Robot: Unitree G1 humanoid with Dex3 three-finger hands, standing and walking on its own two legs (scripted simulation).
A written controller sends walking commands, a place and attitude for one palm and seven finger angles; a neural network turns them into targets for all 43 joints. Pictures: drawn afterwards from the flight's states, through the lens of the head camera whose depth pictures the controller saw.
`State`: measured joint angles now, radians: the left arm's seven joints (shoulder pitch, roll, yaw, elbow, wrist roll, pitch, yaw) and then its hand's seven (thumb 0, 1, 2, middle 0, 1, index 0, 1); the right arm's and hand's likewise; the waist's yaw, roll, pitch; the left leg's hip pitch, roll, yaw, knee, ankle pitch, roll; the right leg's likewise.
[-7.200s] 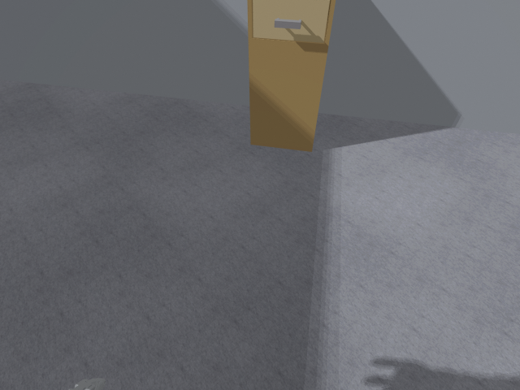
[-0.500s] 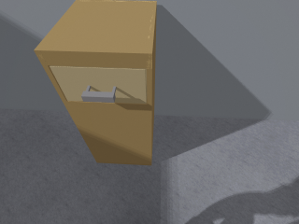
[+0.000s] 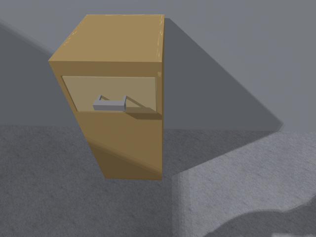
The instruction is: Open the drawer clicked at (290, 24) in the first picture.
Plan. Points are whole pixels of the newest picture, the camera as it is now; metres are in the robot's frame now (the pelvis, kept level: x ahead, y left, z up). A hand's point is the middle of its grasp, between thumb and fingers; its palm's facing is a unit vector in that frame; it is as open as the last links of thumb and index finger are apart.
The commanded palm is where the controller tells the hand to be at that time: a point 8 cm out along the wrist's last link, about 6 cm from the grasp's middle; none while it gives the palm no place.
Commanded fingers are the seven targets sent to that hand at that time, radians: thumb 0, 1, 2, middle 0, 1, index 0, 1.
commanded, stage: come to a stop and stand still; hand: left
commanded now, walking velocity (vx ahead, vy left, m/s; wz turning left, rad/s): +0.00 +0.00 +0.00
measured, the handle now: (111, 101) +0.59 +0.22 -0.02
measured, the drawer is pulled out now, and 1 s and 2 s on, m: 0.00 0.00 0.00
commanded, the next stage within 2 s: look again from close up in 0.08 s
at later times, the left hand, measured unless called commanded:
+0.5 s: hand out of the picture +0.02 +0.15 -0.17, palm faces +0.03 -0.98 -0.19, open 7.3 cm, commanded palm none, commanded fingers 0.00 0.90 0.90 -0.20 -0.30 -0.20 -0.30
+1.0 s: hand (93, 200) +0.22 +0.19 -0.03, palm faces -0.04 -0.40 -0.91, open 7.8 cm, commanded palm +0.16 +0.20 -0.03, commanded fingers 0.00 0.57 0.76 -0.22 -0.51 -0.22 -0.51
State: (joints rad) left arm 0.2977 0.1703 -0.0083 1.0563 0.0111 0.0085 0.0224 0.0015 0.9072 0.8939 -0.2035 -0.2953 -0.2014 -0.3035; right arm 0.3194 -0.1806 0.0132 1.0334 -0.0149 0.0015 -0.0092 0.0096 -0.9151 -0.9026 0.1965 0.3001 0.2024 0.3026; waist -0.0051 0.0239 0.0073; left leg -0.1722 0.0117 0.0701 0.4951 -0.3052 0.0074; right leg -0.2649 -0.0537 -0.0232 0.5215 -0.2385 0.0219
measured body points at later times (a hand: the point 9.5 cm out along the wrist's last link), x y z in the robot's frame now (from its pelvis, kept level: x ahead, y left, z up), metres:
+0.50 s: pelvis +0.03 -0.02 +0.00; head +0.04 -0.03 +0.45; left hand +0.02 +0.20 -0.16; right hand +0.01 -0.23 -0.17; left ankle -0.02 +0.11 -0.74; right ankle +0.03 -0.13 -0.74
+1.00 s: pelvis +0.01 -0.01 -0.02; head +0.02 -0.04 +0.43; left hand +0.22 +0.21 +0.02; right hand +0.18 -0.27 -0.11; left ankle -0.02 +0.11 -0.74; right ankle +0.03 -0.13 -0.74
